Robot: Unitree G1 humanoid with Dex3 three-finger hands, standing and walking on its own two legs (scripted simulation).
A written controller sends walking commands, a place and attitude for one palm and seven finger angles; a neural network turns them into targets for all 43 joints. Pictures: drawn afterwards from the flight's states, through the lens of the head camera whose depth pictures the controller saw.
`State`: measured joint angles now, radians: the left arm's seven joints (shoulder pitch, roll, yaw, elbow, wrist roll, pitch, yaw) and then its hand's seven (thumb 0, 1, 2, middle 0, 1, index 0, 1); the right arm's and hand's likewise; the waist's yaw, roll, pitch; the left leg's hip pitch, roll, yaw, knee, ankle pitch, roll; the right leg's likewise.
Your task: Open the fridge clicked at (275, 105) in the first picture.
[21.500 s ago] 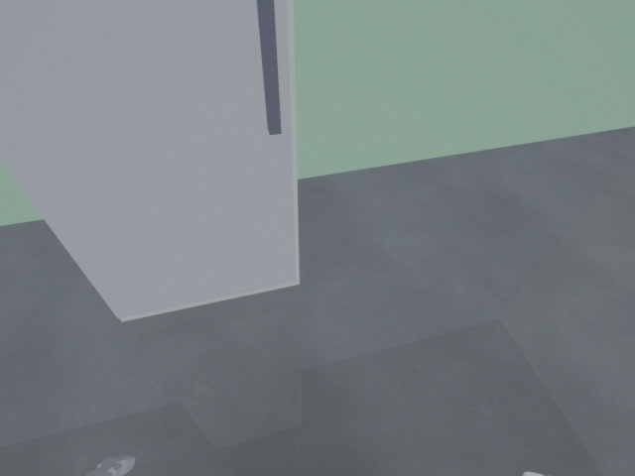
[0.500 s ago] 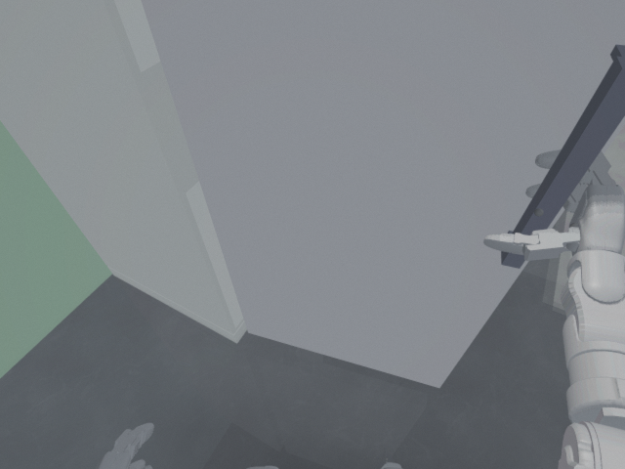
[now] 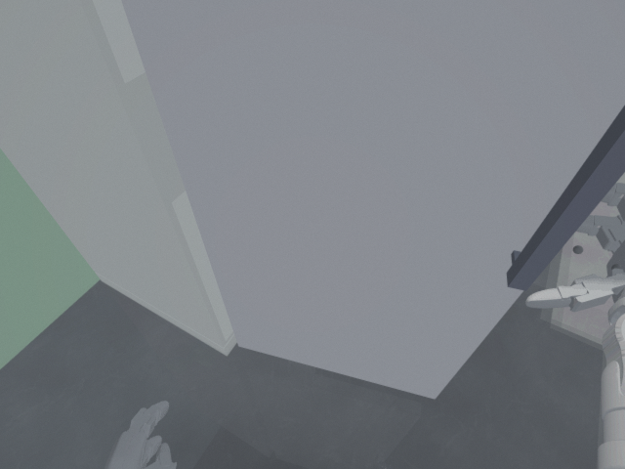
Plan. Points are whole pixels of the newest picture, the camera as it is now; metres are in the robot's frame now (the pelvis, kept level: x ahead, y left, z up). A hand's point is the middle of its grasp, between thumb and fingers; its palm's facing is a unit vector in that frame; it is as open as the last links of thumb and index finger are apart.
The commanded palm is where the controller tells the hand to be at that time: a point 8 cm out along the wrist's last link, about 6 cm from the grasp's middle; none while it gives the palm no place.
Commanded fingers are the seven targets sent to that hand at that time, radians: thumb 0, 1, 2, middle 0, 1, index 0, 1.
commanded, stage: slip the hand off the handle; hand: right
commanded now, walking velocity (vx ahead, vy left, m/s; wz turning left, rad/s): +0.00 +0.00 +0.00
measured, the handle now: (567, 199) +0.41 -0.27 +0.16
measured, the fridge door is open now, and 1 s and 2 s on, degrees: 76 74 74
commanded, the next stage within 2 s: draw the hand back to the body in 1.16 s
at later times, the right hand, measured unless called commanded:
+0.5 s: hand out of the picture +0.31 -0.34 +0.13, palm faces +0.30 +0.93 -0.19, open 14.7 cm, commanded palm +0.26 -0.37 +0.14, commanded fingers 0.00 0.55 -0.20 0.25 1.15 0.25 1.15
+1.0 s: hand out of the picture +0.22 -0.31 +0.13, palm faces +0.32 +0.92 -0.20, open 14.7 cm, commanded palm +0.18 -0.36 +0.14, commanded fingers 0.00 0.55 -0.20 0.25 1.15 0.25 1.15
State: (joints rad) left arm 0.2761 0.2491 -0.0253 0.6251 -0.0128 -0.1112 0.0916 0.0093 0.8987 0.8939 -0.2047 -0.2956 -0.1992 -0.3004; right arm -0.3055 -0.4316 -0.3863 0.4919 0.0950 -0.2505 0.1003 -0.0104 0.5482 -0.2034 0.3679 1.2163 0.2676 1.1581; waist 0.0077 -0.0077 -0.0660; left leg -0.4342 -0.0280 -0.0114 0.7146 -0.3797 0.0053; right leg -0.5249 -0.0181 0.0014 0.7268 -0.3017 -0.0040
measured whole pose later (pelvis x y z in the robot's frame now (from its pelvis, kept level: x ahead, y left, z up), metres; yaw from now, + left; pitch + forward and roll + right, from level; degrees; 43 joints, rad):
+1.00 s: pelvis -0.02 -0.01 +0.00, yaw -2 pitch +2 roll +2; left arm 0.24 0.24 -0.05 0.61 -0.02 -0.18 0.12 0.01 0.90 0.89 -0.20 -0.30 -0.20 -0.30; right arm 0.09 -0.42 -0.43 0.13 0.23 -0.20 0.23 -0.01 0.55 -0.20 0.26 1.15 0.25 1.15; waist -0.05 -0.02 -0.07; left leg -0.39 -0.02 0.03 0.73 -0.38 0.00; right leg -0.51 0.00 0.04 0.76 -0.30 -0.01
